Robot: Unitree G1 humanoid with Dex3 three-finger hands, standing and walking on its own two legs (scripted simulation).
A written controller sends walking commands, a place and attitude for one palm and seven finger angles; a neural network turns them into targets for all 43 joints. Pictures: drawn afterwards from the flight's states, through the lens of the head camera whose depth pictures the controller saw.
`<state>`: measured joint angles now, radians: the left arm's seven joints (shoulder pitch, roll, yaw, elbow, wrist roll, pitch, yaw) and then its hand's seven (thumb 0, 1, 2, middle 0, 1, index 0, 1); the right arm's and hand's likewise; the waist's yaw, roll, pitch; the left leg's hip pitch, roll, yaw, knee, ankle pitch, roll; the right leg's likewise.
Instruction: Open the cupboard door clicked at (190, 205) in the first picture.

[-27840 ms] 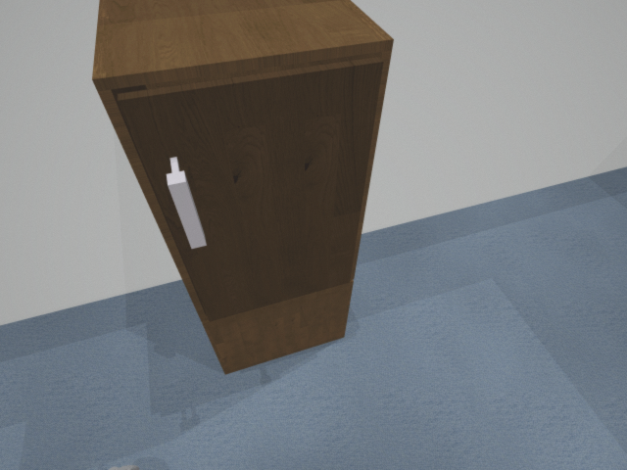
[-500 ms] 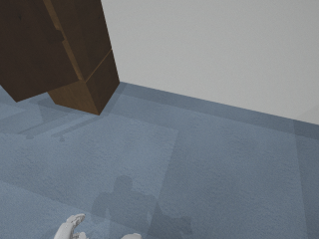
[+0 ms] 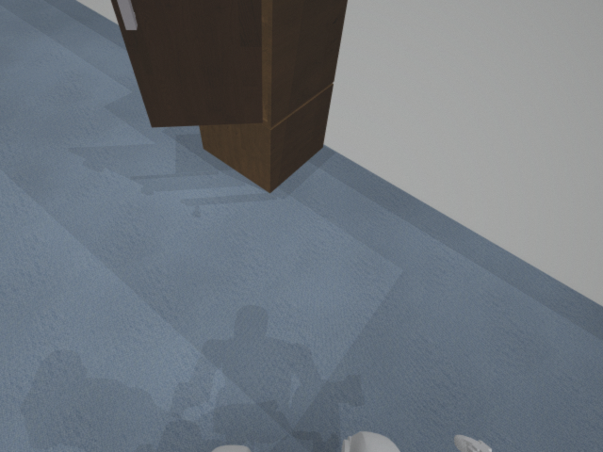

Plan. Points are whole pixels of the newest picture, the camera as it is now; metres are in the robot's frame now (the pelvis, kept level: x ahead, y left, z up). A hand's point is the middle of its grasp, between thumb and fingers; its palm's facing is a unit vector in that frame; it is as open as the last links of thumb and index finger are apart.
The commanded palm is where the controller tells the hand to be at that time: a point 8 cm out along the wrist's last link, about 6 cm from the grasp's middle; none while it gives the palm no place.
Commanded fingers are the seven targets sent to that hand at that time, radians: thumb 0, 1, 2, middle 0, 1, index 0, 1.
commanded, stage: turn to face it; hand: left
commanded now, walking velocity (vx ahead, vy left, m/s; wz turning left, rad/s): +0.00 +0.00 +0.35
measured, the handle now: out of the picture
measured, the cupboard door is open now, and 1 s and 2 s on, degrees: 47 47 47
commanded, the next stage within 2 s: take the last steps up to it in 0.30 s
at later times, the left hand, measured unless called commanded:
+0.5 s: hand out of the picture +0.02 +0.14 -0.15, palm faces +0.21 -0.95 -0.23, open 7.3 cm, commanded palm none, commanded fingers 0.00 0.90 0.90 -0.20 -0.30 -0.20 -0.30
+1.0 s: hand out of the picture +0.04 +0.23 -0.17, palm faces +0.30 -0.94 -0.15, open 7.4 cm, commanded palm none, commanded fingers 0.00 0.90 0.90 -0.20 -0.30 -0.20 -0.30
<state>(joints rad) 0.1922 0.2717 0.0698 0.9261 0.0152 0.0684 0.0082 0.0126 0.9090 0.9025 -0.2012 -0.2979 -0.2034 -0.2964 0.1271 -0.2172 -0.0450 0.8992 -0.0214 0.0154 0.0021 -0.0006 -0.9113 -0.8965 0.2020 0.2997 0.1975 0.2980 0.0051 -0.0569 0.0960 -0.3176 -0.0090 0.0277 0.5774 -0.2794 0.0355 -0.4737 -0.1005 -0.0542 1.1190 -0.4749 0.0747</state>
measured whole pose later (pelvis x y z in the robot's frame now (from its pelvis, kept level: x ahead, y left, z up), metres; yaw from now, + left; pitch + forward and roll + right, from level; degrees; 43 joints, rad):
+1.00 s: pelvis +0.06 +0.05 +0.01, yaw +14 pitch -1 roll +0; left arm 0.25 0.21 0.05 1.06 0.02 0.00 -0.02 0.01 0.91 0.90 -0.20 -0.30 -0.20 -0.30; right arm 0.31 -0.15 -0.02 1.05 -0.02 -0.07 -0.02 -0.01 -0.95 -0.90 0.20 0.30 0.20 0.30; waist 0.02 -0.05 0.04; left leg -0.05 -0.03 0.10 0.32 -0.26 0.06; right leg -0.56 -0.10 -0.06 1.07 -0.25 0.01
